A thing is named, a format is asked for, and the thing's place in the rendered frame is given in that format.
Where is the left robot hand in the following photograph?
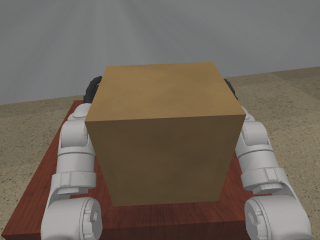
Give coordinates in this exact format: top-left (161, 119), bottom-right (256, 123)
top-left (83, 76), bottom-right (102, 104)

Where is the carton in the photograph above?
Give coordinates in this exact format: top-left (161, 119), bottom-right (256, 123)
top-left (84, 62), bottom-right (247, 207)

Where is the right robot hand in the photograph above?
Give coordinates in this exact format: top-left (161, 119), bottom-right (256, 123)
top-left (224, 79), bottom-right (238, 100)

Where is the right robot forearm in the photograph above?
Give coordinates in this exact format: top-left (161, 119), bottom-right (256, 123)
top-left (235, 106), bottom-right (312, 234)

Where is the robot right upper arm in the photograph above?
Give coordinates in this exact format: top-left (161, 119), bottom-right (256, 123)
top-left (244, 194), bottom-right (320, 240)

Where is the pedestal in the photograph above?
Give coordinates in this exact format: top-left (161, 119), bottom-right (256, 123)
top-left (1, 100), bottom-right (272, 240)

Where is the robot left upper arm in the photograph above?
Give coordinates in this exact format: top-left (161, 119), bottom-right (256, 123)
top-left (41, 197), bottom-right (103, 240)

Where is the left robot forearm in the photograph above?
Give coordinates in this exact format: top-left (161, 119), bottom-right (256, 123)
top-left (40, 103), bottom-right (97, 239)

